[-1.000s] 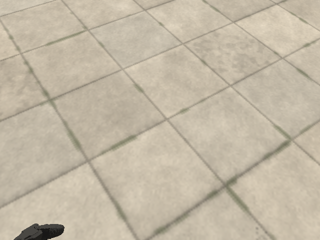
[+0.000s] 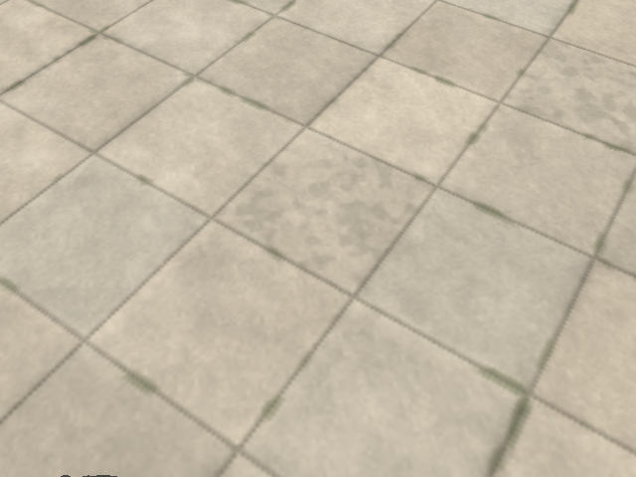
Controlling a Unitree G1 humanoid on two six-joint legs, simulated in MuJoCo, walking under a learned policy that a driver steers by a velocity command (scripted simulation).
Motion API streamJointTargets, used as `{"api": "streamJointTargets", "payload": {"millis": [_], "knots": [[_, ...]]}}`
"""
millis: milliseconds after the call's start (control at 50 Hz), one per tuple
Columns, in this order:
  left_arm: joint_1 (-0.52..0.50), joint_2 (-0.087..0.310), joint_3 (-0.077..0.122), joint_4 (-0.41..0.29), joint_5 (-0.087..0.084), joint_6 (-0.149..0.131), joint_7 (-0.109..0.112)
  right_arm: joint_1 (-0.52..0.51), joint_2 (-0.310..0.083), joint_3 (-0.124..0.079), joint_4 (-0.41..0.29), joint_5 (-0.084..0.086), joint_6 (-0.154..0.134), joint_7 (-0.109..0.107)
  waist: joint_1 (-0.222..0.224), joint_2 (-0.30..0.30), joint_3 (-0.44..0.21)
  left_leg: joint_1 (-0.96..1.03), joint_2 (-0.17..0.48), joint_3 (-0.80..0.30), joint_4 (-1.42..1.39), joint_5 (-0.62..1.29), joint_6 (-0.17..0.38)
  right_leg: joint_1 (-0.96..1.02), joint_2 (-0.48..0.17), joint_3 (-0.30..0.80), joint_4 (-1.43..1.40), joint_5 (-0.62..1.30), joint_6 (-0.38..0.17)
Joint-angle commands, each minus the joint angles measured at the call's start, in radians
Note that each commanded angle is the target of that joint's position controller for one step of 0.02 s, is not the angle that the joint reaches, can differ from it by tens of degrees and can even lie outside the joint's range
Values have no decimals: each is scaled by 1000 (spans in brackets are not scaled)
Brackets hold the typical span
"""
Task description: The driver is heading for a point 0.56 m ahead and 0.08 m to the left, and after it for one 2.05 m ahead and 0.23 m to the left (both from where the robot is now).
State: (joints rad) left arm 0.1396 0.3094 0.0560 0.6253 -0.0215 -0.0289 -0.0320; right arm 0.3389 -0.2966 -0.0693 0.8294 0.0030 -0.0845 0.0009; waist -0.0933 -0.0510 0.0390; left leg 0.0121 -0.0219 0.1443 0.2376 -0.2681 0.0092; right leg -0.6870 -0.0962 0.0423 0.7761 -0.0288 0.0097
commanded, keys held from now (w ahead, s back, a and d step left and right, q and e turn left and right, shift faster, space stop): w+e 0.06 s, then w+q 0.58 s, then q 0.32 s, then e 0.04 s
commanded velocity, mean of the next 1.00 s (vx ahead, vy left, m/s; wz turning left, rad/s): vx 0.41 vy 0.00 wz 0.25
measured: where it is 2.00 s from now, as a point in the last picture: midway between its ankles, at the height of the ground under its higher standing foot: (299, 439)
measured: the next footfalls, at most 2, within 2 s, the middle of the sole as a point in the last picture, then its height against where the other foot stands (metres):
right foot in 0.14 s outside the picture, level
left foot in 0.70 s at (257, 448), level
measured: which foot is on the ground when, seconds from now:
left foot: down 0.00-0.16, up 0.18-0.68, down 0.70-1.00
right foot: up 0.00-0.12, down 0.14-0.68, up 0.70-1.00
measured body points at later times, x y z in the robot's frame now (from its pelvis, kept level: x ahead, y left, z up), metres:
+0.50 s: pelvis +0.27 -0.06 +0.00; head +0.29 -0.06 +0.45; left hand +0.32 +0.22 -0.11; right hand +0.42 -0.32 -0.11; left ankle +0.43 +0.12 -0.68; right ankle +0.21 -0.14 -0.74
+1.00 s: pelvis +0.49 +0.02 +0.00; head +0.54 +0.05 +0.45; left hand +0.58 +0.33 -0.10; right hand +0.71 -0.22 -0.09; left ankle +0.50 +0.09 -0.74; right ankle +0.65 -0.13 -0.68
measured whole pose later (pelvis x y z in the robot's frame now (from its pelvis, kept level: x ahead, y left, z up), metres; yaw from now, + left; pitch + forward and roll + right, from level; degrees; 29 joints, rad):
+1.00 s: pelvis +0.49 +0.02 +0.00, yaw +20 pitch +3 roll -1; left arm 0.08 0.31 0.05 0.69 0.01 -0.04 0.03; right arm 0.21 -0.31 -0.07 0.69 0.01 0.00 -0.01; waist -0.03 -0.03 0.07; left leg -0.30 -0.11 -0.10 0.42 -0.16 0.08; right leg -0.65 -0.04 0.11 0.89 -0.24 0.10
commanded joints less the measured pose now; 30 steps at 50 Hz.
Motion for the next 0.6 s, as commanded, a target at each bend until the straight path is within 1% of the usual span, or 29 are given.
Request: {"api": "streamJointTargets", "payload": {"millis": [20, 40, 60, 80, 100, 120, 140, 160, 180, 200, 220, 240, 260, 280, 300, 320, 360, 400, 440, 500, 560, 600], "knots": [[-106, 25, -3, -108, -4, -15, -20, -48, -178, -38, -56, 15, -8, -4, 14, 102, 40, -14, 279, -76, -73, 367, 142, 25, 7, -36, -102, 36, -29], [-122, 32, 0, -120, -4, -14, -25, -39, -187, -41, -49, 20, -2, -4, 15, 103, 43, 18, 290, -63, -54, 406, 133, 27, 14, -48, -123, 3, -43], [-126, 42, 4, -129, -2, -12, -29, -35, -197, -44, -44, 23, 5, -5, 25, 107, 38, 44, 296, -45, -18, 498, 123, 49, 31, -67, -142, -43, -61], [-119, 46, 8, -135, 3, -12, -29, -14, -205, -45, -34, 28, 11, -5, 38, 114, 16, 49, 301, -39, 34, 652, 120, 117, 63, -86, -157, -101, -83], [-66, 64, 20, -129, 8, -11, -25, 0, -217, -45, -24, 31, 17, -5, 79, 125, -26, 50, 303, -32, 123, 814, 116, 224, 101, -103, -174, -146, -108], [72, 100, 43, -93, 8, -9, -17, -4, -214, -39, -17, 32, 23, -5, 166, 110, -99, 4, 280, -2, 283, 901, 97, 429, 139, -116, -238, -102, -141], [228, 159, 70, -52, 7, -2, 0, 3, -184, -21, -21, 20, 19, -8, 243, 79, -182, -177, 243, 18, 505, 755, 65, 714, 104, -48, -237, -48, -170], [294, 279, 86, -41, 19, -2, 17, 95, -51, 26, -66, -16, 3, 7, 183, -177, -328, -605, 93, 15, 924, -21, -2, 1111, -212, 440, -253, -103, -318], [332, 221, 68, -59, 21, -9, 16, 89, -105, 22, -33, 13, -19, 16, 231, -124, -507, -677, 17, -212, 1108, -343, 1, 1132, -341, 745, -401, -173, -398], [287, 170, 49, -41, 28, -20, 8, -33, -182, -6, -68, 56, -23, 21, 242, -45, -342, -753, 65, -248, 1142, -279, 10, 1007, -293, 560, -425, -149, -332], [231, 149, 42, -26, 24, -27, 7, -85, -161, 0, -89, 60, -24, 19, 205, -38, -206, -761, 109, -227, 1076, -194, 13, 850, -244, 393, -443, -88, -291], [168, 114, 32, -18, 23, -34, 6, -97, -144, 0, -80, 39, -19, 11, 163, -8, -137, -727, 144, -220, 1005, -125, 8, 725, -197, 293, -470, -41, -259], [123, 82, 23, -19, 28, -43, 4, -68, -141, -5, -67, 29, -4, 8, 124, -32, -99, -661, 167, -229, 963, -66, 1, 628, -162, 213, -510, 3, -241], [98, 70, 22, -16, 32, -53, 3, -26, -123, -4, -49, 30, 13, 8, 97, -45, -94, -601, 172, -233, 953, -21, -8, 568, -150, 167, -554, 0, -237], [87, 65, 24, -6, 33, -67, 2, -1, -98, -1, -36, 30, 27, 6, 83, -36, -89, -580, 170, -231, 945, 6, -18, 536, -148, 133, -586, 24, -243], [80, 66, 26, 6, 34, -77, 3, 1, -83, 0, -34, 30, 38, 3, 73, -25, -70, -587, 168, -239, 927, 32, -26, 514, -147, 90, -611, 49, -243], [84, 71, 31, 32, 43, -87, 11, -44, -71, -1, -48, 28, 47, -3, 78, -10, -26, -647, 163, -263, 859, 114, -39, 513, -140, 18, -641, 75, -231], [100, 73, 33, 55, 45, -87, 20, -87, -62, -1, -61, 24, 43, 0, 89, -6, -6, -691, 153, -275, 754, 222, -42, 549, -129, -44, -652, 90, -214], [99, 85, 35, 68, 41, -85, 27, -131, -49, 3, -73, 20, 36, 12, 104, -1, 8, -681, 143, -249, 628, 323, -37, 569, -118, -102, -663, 90, -195], [138, 109, 44, 100, 32, -76, 36, -227, -27, 15, -108, 17, 33, 29, 146, 18, 50, -690, 135, -196, 498, 371, -20, 623, -144, -152, -676, 98, -186], [180, 126, 53, 133, 18, -55, 39, -302, -27, 19, -155, 17, 32, 48, 172, 27, 76, -742, 127, -161, 420, 310, 10, 742, -178, -181, -636, 149, -178], [183, 141, 59, 145, 9, -37, 44, -322, -33, 17, -185, 17, 33, 61, 165, 15, 70, -738, 109, -126, 392, 222, 37, 804, -196, -200, -576, 272, -163]]}}
Over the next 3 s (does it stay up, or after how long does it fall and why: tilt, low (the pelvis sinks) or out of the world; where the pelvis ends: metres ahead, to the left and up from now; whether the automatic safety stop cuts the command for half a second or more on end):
stays up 0.57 0.01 -0.01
